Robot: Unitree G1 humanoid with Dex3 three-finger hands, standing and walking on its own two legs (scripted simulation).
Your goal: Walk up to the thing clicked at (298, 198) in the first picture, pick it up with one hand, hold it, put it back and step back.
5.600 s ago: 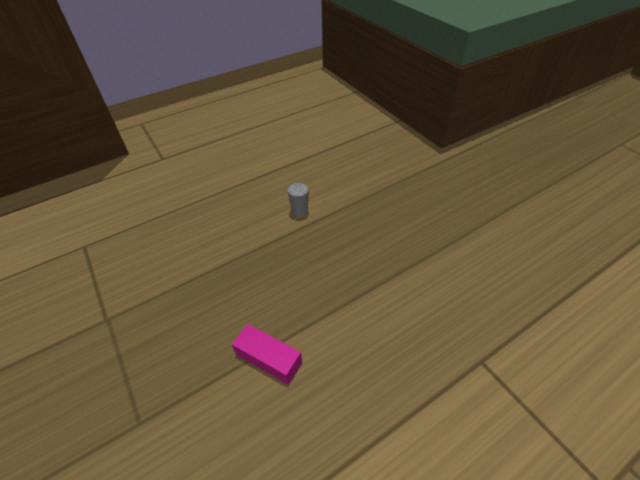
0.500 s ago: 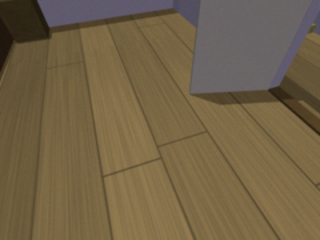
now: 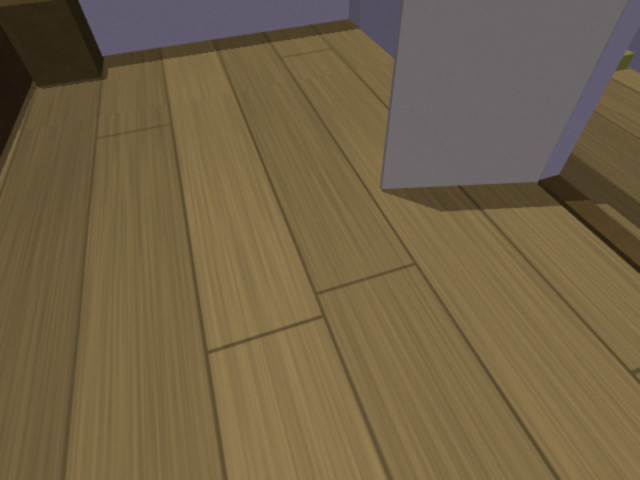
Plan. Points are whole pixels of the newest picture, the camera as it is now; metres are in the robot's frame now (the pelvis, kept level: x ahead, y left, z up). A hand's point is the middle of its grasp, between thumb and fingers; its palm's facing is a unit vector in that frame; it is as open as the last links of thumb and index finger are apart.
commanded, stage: stand
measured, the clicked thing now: out of the picture +0.24 +1.33 -0.72
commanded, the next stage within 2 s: walk up in 0.84 s
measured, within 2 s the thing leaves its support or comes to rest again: neither
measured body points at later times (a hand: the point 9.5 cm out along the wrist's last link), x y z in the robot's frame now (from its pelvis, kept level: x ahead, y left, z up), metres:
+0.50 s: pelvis +0.00 +0.00 +0.00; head +0.01 +0.00 +0.45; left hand +0.07 +0.30 -0.13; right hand +0.07 -0.30 -0.13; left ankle -0.01 +0.13 -0.75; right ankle +0.00 -0.14 -0.75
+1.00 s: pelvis +0.02 -0.01 -0.01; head +0.03 -0.01 +0.44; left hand +0.10 +0.31 -0.13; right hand +0.07 -0.33 -0.13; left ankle -0.01 +0.12 -0.75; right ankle +0.02 -0.14 -0.72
